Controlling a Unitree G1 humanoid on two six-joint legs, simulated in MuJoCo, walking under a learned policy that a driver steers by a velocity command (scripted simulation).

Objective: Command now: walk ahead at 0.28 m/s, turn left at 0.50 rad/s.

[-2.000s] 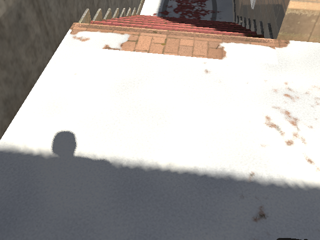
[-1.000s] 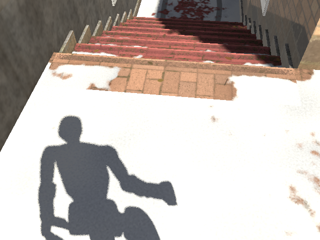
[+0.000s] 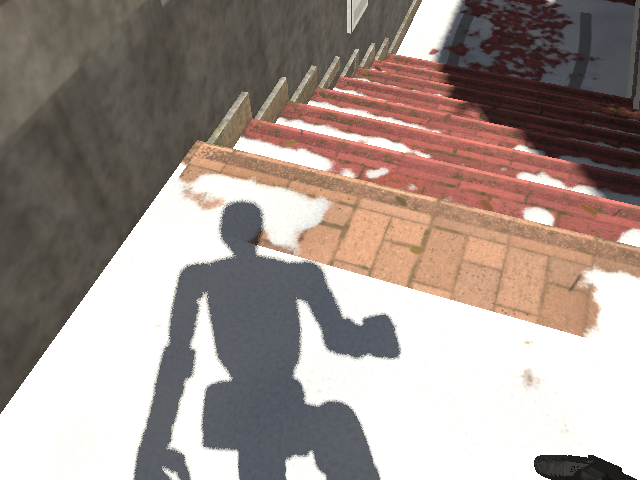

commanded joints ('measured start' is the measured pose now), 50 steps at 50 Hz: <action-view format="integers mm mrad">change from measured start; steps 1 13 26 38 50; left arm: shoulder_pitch -43 -179 -297 -275 -300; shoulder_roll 211 134 157 226 155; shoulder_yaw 37 30 9 57 43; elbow -98 -268 -366 -388 -467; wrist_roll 9 22 69 -24 -17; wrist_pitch -12 16 2 77 96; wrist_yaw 8 21 -26 -6 -31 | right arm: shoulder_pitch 322 116 256 222 186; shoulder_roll -246 -218 -191 -130 -195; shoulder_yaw -85 -55 -28 -30 -43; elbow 6 -131 -150 -88 -117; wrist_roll -8 -18 -35 2 -26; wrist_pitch -1 37 59 51 57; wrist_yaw -26 -82 -109 -105 -127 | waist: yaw -224 -36 -111 -99 -112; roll -58 52 -253 -226 131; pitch -221 -195 -176 -151 -54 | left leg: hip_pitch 674 225 78 341 531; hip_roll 57 149 -36 -57 273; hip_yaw -155 -343 -246 -116 -165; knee -43 -202 404 -151 -214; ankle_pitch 343 355 -592 -211 250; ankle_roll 116 185 -135 -128 104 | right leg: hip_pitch -386 -621 -296 -304 -777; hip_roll -113 20 -303 -70 38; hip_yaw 35 284 756 636 255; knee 674 600 -37 43 623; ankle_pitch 859 175 741 550 121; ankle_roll -9 53 -336 -189 67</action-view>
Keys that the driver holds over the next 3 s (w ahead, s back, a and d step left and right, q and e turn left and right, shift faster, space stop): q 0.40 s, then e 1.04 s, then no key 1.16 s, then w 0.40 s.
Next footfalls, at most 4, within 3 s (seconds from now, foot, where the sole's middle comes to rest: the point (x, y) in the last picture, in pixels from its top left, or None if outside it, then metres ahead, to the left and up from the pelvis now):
0.02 left None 0.18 0.09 -0.76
0.46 right None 0.27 -0.11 -0.76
0.78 left None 0.14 0.12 -0.76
1.18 right None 0.17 -0.17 -0.76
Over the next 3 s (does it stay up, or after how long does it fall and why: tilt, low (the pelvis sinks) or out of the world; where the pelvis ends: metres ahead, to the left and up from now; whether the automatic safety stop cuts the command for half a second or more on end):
stays up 0.24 -0.08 0.02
